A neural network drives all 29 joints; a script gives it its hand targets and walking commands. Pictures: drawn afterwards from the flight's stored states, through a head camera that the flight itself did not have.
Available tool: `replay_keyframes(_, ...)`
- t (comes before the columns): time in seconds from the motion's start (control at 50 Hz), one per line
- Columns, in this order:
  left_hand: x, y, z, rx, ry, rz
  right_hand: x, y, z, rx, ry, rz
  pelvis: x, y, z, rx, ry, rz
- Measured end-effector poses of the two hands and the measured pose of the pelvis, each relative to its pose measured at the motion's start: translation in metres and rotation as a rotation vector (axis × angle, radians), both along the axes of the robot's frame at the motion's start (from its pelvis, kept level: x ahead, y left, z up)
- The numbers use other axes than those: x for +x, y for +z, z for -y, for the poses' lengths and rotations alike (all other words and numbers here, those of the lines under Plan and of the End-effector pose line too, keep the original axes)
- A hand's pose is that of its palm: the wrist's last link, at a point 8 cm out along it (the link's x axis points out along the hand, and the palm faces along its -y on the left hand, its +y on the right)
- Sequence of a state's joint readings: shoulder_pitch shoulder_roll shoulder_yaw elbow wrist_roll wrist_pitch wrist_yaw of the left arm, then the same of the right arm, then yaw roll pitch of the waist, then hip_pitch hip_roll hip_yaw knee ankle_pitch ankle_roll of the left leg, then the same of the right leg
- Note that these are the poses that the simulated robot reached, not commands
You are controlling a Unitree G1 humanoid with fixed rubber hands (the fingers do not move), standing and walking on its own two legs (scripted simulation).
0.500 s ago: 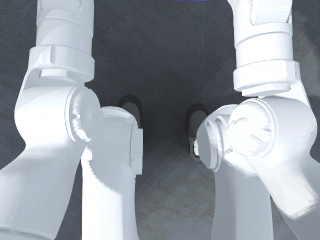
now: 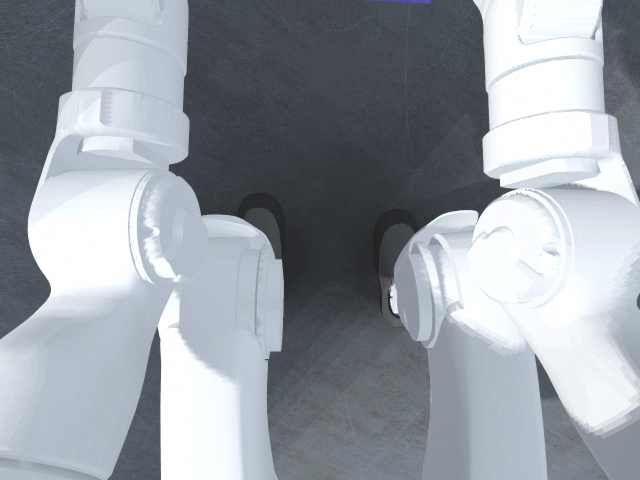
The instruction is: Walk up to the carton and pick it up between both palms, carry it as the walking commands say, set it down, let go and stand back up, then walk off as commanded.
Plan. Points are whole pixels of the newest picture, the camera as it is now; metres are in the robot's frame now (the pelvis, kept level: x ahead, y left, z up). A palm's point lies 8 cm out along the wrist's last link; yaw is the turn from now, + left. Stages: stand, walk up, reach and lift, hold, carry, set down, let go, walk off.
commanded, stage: set down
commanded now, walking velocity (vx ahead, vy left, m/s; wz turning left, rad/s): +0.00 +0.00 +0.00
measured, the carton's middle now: out of the picture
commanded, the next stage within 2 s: none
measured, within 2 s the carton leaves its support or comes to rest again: rests again in 1.28 s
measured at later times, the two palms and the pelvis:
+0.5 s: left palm out of the picture +0.56 +0.17 -0.21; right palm out of the picture +0.57 -0.08 -0.20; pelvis +0.00 +0.00 +0.00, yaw +0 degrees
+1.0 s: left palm out of the picture +0.57 +0.17 -0.22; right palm out of the picture +0.57 -0.09 -0.20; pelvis +0.01 +0.00 -0.01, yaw -1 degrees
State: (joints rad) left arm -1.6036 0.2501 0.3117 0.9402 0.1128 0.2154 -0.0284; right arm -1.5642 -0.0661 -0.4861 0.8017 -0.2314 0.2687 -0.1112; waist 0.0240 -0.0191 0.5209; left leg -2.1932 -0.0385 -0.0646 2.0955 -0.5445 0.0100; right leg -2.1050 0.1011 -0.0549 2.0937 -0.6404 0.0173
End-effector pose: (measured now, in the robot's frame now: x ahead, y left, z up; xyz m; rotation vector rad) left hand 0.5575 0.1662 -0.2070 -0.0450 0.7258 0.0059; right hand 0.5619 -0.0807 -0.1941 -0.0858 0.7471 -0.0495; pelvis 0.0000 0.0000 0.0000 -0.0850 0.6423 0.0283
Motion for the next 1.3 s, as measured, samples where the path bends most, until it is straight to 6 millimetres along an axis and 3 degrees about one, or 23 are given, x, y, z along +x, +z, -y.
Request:
replay_keyframes(1.14,0.008,-0.010,-0.001,-0.011,-0.017,0.032,0.006,-0.011,0.005,0.026,0.021,0.036,0.006,-0.006,0.000,0.002,-0.013,-0.005)
replay_keyframes(1.24,-0.007,-0.028,-0.004,0.009,-0.010,-0.049,0.002,-0.016,0.006,0.005,0.045,0.029,0.006,-0.006,0.000,0.002,-0.013,-0.005)
replay_keyframes(1.3,-0.011,-0.031,-0.017,0.068,0.020,-0.054,-0.002,-0.020,0.006,-0.020,0.060,0.014,0.006,-0.006,0.000,0.002,-0.013,-0.004)
